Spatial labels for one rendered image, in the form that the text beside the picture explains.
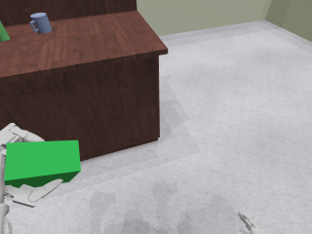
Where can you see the right robot hand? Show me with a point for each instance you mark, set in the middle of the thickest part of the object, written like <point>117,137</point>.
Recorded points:
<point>251,223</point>

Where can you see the table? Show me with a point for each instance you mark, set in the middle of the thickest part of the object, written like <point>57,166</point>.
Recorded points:
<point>94,78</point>

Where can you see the robot left forearm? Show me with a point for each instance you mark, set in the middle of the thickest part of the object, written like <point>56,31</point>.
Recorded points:
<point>5,224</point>

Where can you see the left robot hand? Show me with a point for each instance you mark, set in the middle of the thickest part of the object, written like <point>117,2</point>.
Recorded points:
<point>25,195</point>

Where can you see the sponge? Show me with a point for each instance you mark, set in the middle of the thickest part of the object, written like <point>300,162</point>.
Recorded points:
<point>36,163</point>

